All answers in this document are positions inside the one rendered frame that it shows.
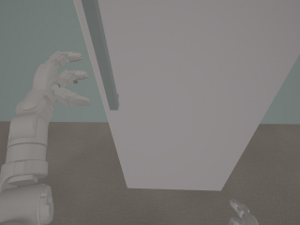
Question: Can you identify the robot left hand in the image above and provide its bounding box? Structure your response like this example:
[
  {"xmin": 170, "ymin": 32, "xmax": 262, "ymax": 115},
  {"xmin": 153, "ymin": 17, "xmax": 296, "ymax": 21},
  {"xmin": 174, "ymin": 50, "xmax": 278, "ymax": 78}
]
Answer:
[{"xmin": 32, "ymin": 51, "xmax": 91, "ymax": 107}]

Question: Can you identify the handle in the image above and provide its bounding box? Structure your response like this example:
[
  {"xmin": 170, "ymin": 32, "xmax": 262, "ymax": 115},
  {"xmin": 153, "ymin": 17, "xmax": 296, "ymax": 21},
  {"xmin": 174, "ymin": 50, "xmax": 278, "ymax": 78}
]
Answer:
[{"xmin": 82, "ymin": 0, "xmax": 119, "ymax": 111}]

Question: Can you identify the robot right hand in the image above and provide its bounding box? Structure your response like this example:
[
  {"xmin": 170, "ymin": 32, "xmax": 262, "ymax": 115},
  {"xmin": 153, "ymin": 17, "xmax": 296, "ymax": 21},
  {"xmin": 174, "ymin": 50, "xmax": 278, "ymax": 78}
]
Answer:
[{"xmin": 228, "ymin": 199, "xmax": 259, "ymax": 225}]

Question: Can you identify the robot left upper arm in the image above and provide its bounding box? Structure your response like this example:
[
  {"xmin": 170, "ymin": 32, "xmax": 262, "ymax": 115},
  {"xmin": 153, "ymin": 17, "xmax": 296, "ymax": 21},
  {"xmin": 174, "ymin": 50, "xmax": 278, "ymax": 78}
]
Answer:
[{"xmin": 0, "ymin": 184, "xmax": 54, "ymax": 225}]

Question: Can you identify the left robot forearm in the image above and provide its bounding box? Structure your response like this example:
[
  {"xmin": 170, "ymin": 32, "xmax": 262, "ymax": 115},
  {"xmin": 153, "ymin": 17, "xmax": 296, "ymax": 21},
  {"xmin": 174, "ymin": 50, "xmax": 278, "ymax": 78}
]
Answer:
[{"xmin": 0, "ymin": 89, "xmax": 55, "ymax": 194}]

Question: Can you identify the fridge door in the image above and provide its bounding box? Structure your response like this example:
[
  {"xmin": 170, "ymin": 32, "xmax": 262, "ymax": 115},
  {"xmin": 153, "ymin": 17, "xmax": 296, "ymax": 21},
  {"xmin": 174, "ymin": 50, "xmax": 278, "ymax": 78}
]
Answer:
[{"xmin": 74, "ymin": 0, "xmax": 300, "ymax": 191}]

